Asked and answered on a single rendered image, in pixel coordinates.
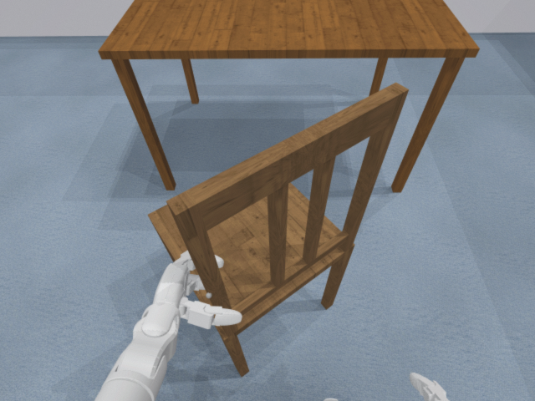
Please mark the robot left hand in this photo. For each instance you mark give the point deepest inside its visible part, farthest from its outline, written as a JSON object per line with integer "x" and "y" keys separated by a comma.
{"x": 177, "y": 282}

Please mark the left robot forearm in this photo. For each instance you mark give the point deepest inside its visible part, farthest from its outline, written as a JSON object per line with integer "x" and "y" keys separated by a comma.
{"x": 140, "y": 370}

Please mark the chair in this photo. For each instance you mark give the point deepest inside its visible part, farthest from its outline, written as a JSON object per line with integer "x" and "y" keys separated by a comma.
{"x": 272, "y": 239}

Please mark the table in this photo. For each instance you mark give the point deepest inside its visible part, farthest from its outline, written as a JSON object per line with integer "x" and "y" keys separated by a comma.
{"x": 208, "y": 29}

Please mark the robot right hand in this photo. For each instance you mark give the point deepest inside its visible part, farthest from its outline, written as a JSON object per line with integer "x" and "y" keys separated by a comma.
{"x": 431, "y": 391}

